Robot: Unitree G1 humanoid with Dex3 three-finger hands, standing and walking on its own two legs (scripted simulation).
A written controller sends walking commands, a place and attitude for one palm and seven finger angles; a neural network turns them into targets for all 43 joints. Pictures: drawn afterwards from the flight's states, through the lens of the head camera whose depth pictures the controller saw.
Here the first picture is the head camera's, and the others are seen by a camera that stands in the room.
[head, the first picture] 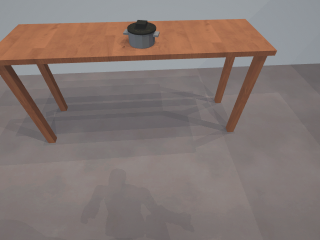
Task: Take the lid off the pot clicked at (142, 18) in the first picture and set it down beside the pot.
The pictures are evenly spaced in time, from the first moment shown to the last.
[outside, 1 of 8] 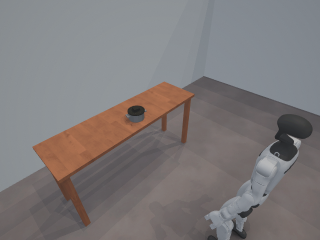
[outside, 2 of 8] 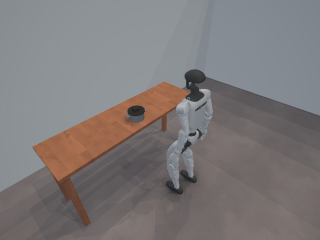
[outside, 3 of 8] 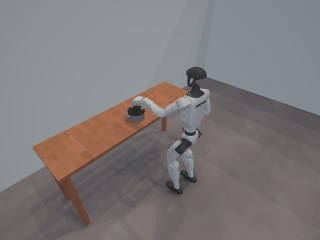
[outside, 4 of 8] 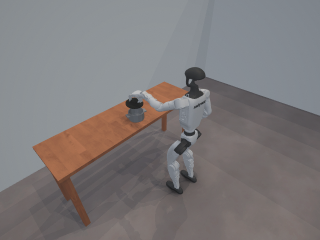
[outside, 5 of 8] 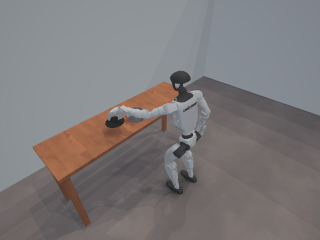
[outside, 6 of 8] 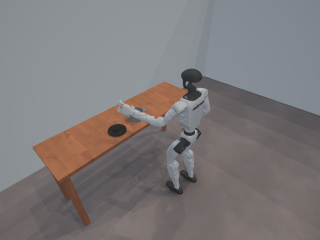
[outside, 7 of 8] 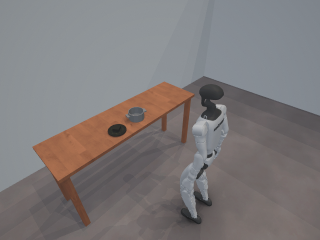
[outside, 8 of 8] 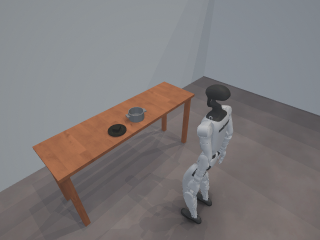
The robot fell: no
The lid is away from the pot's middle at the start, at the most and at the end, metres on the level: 0.00 0.25 0.24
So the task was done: yes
